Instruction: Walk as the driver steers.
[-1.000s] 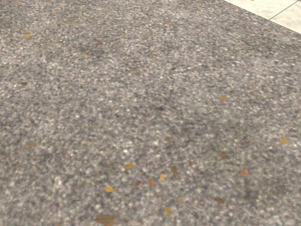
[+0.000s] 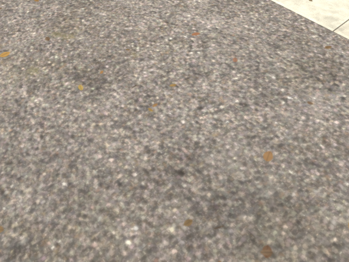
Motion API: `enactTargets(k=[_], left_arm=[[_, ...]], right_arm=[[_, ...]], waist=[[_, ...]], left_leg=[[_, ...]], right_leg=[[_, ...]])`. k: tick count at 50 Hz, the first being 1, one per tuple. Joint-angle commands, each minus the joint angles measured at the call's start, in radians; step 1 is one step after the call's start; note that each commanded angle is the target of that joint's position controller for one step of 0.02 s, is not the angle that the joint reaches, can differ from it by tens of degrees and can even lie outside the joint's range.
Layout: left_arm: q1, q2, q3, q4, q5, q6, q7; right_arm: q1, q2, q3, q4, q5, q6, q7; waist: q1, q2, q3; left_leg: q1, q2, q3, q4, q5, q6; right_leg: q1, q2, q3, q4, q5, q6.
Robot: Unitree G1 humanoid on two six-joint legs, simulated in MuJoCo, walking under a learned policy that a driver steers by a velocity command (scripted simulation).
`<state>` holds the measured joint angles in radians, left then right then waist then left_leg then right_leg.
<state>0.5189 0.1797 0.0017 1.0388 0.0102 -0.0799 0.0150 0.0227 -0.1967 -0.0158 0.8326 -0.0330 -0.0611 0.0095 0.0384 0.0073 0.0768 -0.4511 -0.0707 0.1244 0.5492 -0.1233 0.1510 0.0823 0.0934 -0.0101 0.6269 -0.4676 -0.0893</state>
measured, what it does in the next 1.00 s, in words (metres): walks ahead: right foot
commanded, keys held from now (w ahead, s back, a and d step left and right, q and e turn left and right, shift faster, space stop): w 0.86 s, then w+q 0.14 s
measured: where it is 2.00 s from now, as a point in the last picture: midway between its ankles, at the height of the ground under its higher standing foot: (170, 124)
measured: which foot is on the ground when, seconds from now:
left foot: down 0.00-0.54, up 0.56-1.00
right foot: up 0.00-0.52, down 0.54-1.00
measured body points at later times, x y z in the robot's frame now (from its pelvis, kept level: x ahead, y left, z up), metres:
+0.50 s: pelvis +0.27 -0.03 +0.02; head +0.30 -0.03 +0.47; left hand +0.48 +0.18 -0.09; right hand +0.16 -0.25 -0.12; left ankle +0.12 +0.05 -0.71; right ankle +0.42 -0.13 -0.70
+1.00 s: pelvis +0.53 -0.05 +0.03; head +0.56 -0.05 +0.47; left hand +0.43 +0.17 -0.12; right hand +0.71 -0.26 -0.10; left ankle +0.69 +0.07 -0.67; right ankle +0.42 -0.12 -0.71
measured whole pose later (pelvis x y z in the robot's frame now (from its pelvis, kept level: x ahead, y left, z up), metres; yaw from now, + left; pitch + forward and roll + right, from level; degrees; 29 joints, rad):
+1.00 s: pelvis +0.53 -0.05 +0.03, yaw +3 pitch +0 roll -1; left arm 0.48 0.17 0.02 1.07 0.02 -0.10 0.01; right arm 0.05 -0.19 -0.02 0.90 -0.02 -0.04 0.03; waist 0.05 0.03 0.05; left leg -0.61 0.06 0.06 0.67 -0.02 0.07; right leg 0.10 0.09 -0.11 0.16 -0.27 -0.08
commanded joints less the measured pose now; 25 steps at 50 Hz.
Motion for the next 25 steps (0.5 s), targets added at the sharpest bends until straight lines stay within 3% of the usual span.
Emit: enactTargets(k=[1, 2, 3, 4, 6, 9, 12, 16, 21, 23, 25], left_arm=[[0.049, 0.123, 0.029, -0.072, 0.000, -0.007, -0.007], [-0.054, 0.153, 0.037, -0.110, 0.006, -0.010, -0.009], [-0.115, 0.154, 0.040, -0.122, 0.011, -0.013, -0.016], [-0.127, 0.136, 0.041, -0.120, 0.014, -0.007, -0.019], [-0.095, 0.082, 0.031, -0.109, 0.027, 0.019, -0.031], [-0.165, 0.072, 0.031, -0.133, 0.029, 0.036, -0.041], [-0.320, 0.087, 0.032, -0.182, 0.023, 0.041, -0.044], [-0.471, 0.074, 0.024, -0.223, 0.012, 0.039, -0.046], [-0.602, 0.079, 0.021, -0.264, 0.011, 0.032, -0.045], [-0.610, 0.089, 0.025, -0.276, 0.010, 0.025, -0.044], [-0.512, 0.105, 0.036, -0.249, 0.012, 0.014, -0.035]], right_arm=[[0.431, -0.225, -0.078, 0.093, 0.015, 0.007, -0.004], [0.298, -0.177, -0.066, 0.070, 0.030, 0.005, -0.001], [0.241, -0.122, -0.053, 0.064, 0.027, -0.003, 0.004], [0.236, -0.091, -0.043, 0.078, 0.020, -0.014, 0.004], [0.270, -0.064, -0.030, 0.114, 0.020, -0.033, -0.002], [0.336, -0.101, -0.035, 0.153, 0.025, -0.052, -0.002], [0.396, -0.110, -0.032, 0.171, 0.028, -0.049, 0.000], [0.478, -0.106, -0.024, 0.194, 0.028, -0.047, -0.004], [0.550, -0.112, -0.019, 0.223, 0.012, -0.040, -0.018], [0.544, -0.125, -0.023, 0.232, 0.006, -0.037, -0.025], [0.503, -0.140, -0.026, 0.231, 0.006, -0.036, -0.030]], waist=[[-0.150, 0.088, -0.318], [-0.099, 0.039, -0.134], [-0.081, -0.004, -0.051], [-0.046, -0.034, -0.008], [-0.001, -0.015, -0.010], [0.003, 0.014, 0.009], [-0.032, 0.021, 0.036], [-0.081, 0.043, 0.030], [-0.120, 0.060, 0.038], [-0.106, 0.066, 0.041], [-0.048, 0.077, -0.001]], left_leg=[[0.739, 0.451, -0.855, -0.246, -0.254, 0.259], [0.568, 0.420, -0.706, -0.322, -0.360, 0.220], [0.433, 0.383, -0.616, -0.368, -0.295, 0.189], [0.340, 0.343, -0.528, -0.387, -0.178, 0.156], [0.239, 0.289, -0.404, -0.415, -0.047, 0.115], [0.222, 0.256, -0.303, -0.448, 0.049, 0.102], [0.273, 0.230, -0.251, -0.467, 0.121, 0.074], [0.362, 0.211, -0.202, -0.444, 0.242, 0.029], [0.535, 0.254, -0.199, -0.378, 0.372, 0.047], [0.586, 0.283, -0.201, -0.336, 0.455, 0.051], [0.578, 0.284, -0.175, -0.221, 0.690, 0.028]], right_leg=[[-0.672, -0.006, 0.081, 0.825, -0.018, -0.013], [-0.730, -0.080, 0.088, 0.770, 0.102, -0.024], [-0.701, -0.107, 0.075, 0.716, 0.156, -0.026], [-0.655, -0.135, 0.078, 0.667, 0.174, -0.021], [-0.558, -0.164, 0.070, 0.582, 0.184, 0.004], [-0.611, -0.192, 0.030, 0.486, 0.247, 0.031], [-0.719, -0.214, -0.004, 0.348, 0.372, 0.054], [-0.730, -0.190, -0.043, 0.150, 0.488, 0.067], [-0.748, -0.150, -0.063, 0.008, 0.450, 0.047], [-0.722, -0.136, -0.063, -0.035, 0.381, 0.023], [-0.557, -0.087, -0.081, -0.090, 0.301, -0.013]])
